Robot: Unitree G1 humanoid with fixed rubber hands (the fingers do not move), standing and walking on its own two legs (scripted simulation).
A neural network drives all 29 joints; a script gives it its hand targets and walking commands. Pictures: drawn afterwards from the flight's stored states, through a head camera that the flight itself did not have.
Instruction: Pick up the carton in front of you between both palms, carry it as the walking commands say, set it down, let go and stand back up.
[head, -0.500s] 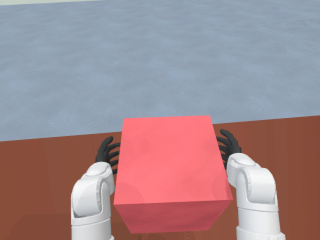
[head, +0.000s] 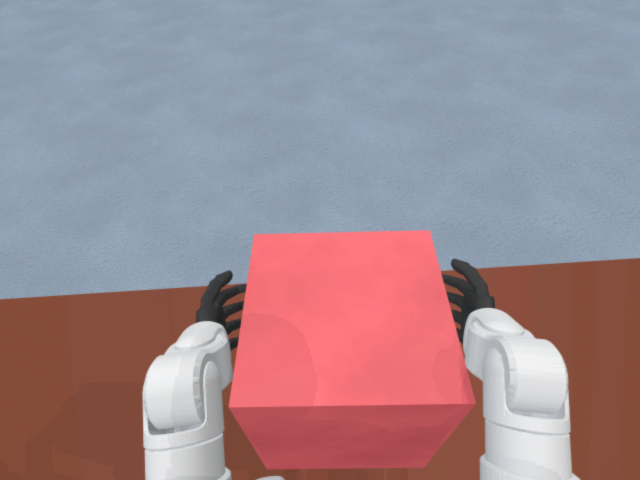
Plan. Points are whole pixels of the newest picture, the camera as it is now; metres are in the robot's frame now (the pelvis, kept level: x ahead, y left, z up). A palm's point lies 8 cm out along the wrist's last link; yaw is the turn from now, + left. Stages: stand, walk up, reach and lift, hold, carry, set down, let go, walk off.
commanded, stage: carry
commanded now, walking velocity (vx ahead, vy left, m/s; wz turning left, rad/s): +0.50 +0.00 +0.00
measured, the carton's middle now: (343, 357) +0.26 +0.00 +0.00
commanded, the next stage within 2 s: none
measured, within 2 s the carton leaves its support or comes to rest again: neither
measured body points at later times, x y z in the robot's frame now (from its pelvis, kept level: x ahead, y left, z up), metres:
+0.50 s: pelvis +0.34 +0.04 +0.00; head +0.37 +0.05 +0.45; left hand +0.64 +0.16 +0.06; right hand +0.61 -0.14 +0.06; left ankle +0.37 +0.10 -0.74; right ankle +0.28 -0.08 -0.65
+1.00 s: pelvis +0.55 +0.00 -0.02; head +0.62 +0.00 +0.43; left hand +0.94 +0.14 +0.07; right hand +0.94 -0.17 +0.08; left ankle +0.49 +0.11 -0.74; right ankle +0.61 -0.07 -0.74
